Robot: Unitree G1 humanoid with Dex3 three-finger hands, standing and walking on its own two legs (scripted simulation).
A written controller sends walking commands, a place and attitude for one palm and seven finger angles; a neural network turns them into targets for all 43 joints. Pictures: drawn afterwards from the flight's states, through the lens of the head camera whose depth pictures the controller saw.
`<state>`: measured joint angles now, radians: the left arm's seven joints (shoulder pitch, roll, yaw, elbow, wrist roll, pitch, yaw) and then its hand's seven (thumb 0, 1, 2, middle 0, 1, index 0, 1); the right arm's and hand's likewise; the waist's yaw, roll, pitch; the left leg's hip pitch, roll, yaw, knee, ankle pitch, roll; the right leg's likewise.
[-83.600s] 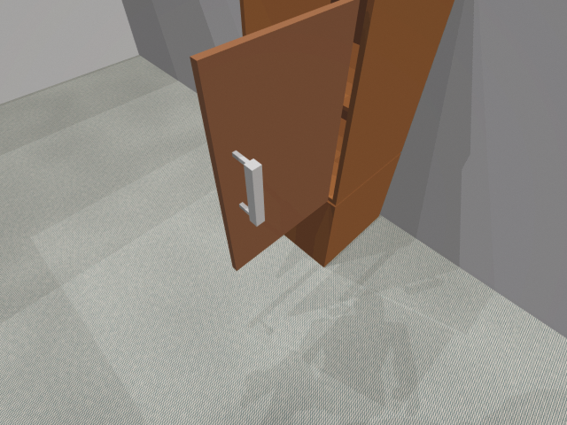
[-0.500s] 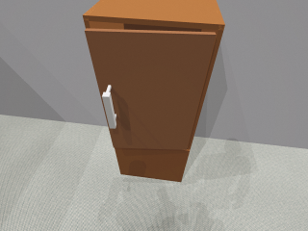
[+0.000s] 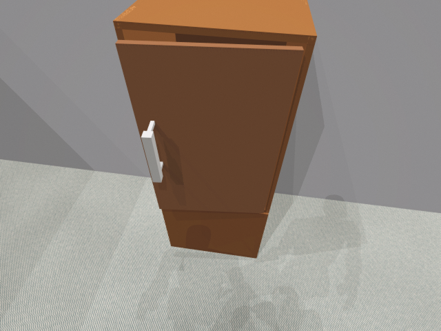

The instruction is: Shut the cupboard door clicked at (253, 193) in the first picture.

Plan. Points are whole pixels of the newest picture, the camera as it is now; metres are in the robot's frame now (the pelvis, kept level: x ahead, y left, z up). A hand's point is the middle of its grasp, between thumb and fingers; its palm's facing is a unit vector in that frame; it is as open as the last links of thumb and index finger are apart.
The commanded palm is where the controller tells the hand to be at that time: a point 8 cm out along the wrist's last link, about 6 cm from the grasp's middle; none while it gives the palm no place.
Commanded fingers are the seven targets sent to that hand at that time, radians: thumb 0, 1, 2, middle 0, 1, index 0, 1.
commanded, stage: come to a stop and stand still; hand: left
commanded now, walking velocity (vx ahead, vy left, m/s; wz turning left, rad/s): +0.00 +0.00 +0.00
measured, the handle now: (154, 152) +0.55 +0.20 -0.02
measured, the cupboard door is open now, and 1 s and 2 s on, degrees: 6 6 6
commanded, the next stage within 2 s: look again from close up in 0.02 s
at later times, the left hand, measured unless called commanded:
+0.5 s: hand out of the picture +0.09 +0.21 -0.15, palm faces +0.00 -0.96 -0.29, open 7.4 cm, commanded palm none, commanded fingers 0.00 0.90 0.90 -0.20 -0.30 -0.20 -0.30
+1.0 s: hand out of the picture +0.09 +0.20 -0.17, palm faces +0.02 -0.97 -0.23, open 7.4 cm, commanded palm none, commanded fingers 0.00 0.90 0.90 -0.20 -0.30 -0.20 -0.30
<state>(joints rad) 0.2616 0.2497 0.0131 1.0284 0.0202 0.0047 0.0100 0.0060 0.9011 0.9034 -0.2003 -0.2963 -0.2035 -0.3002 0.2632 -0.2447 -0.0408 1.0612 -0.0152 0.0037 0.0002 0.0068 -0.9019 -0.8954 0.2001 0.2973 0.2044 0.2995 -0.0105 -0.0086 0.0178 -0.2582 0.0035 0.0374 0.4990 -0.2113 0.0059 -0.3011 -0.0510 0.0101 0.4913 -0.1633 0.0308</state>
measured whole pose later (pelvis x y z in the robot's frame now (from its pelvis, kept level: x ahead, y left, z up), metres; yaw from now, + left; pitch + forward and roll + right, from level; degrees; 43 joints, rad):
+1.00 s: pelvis +0.07 +0.00 +0.01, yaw +0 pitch -1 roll +0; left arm 0.25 0.23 0.00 1.10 0.01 0.01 0.01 0.00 0.90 0.90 -0.20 -0.30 -0.20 -0.30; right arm 0.23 -0.23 0.00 1.13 -0.02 0.01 0.00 0.00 -0.90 -0.90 0.20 0.30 0.20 0.30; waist 0.01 0.00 0.00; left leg -0.14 0.02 0.03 0.46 -0.29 0.00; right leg -0.17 -0.04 0.00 0.43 -0.24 0.03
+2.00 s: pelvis +0.03 -0.03 +0.00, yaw -2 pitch -1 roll +1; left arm 0.30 0.15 -0.01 1.08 0.01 0.00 0.01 0.00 0.90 0.90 -0.20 -0.30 -0.20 -0.30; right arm 0.35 -0.18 0.00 1.07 -0.02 0.00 -0.01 0.00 -0.91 -0.90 0.20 0.30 0.20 0.30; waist -0.01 0.04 0.03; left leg -0.19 0.05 0.05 0.46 -0.25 -0.04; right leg -0.28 -0.02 -0.02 0.52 -0.23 -0.02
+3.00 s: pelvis +0.04 -0.02 -0.04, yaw +1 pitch +8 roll +2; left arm 0.35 0.12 0.10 0.19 -0.21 -0.53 -0.14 0.01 0.91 0.90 -0.28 -0.39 -0.28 -0.39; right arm 0.22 -0.24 -0.08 0.69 -0.01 -0.33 -0.02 0.01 -0.91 -0.90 0.20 0.30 0.20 0.30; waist -0.02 -0.03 -0.11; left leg -0.58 0.03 0.03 0.87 -0.43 -0.03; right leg -0.65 -0.06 -0.03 0.91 -0.40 -0.01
